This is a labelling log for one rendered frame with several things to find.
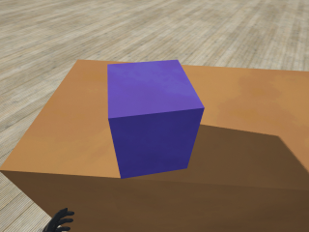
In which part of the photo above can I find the robot left hand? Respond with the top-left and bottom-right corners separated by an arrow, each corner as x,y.
42,208 -> 74,232

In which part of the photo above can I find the pedestal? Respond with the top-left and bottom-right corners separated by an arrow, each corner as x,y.
0,59 -> 309,232

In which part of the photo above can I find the carton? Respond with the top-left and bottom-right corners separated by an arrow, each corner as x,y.
107,59 -> 205,179

